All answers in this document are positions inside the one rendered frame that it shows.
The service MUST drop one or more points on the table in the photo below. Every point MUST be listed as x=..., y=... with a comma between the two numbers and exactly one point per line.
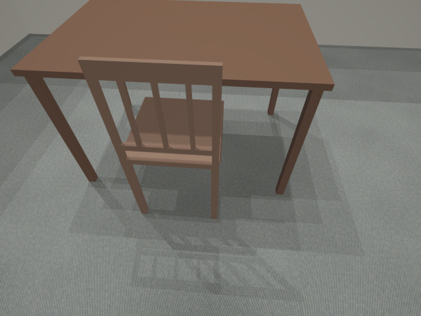
x=261, y=45

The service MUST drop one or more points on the chair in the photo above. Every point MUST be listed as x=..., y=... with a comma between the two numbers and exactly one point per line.
x=167, y=132

